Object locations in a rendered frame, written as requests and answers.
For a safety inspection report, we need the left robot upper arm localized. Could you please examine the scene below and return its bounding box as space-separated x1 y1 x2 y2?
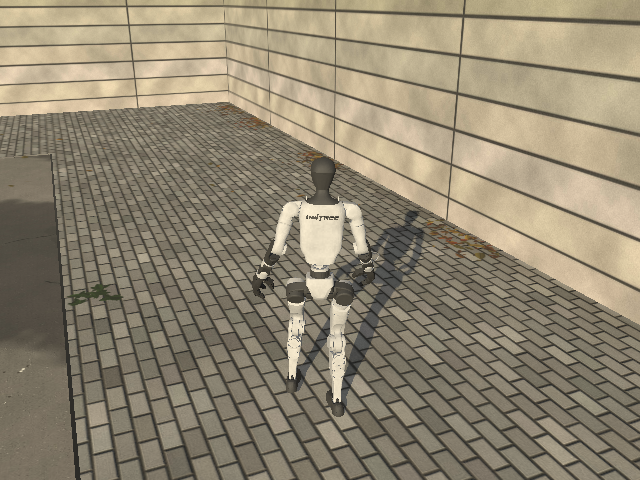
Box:
271 200 302 256

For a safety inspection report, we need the right robot upper arm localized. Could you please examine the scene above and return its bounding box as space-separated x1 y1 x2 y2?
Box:
342 201 369 255

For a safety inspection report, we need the robot left hand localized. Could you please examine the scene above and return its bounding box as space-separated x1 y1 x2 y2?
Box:
252 273 274 299

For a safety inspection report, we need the robot right foot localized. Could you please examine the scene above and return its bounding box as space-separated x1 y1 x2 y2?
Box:
326 390 344 417

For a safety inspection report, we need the left robot forearm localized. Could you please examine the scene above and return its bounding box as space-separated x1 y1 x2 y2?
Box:
256 239 280 279

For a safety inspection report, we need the humanoid robot head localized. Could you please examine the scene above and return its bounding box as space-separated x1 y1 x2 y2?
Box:
305 157 339 205

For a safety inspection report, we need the right robot forearm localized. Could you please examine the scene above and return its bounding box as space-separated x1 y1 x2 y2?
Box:
358 239 374 272

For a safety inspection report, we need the robot right hand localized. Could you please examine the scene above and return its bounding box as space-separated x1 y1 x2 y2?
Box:
352 268 375 286

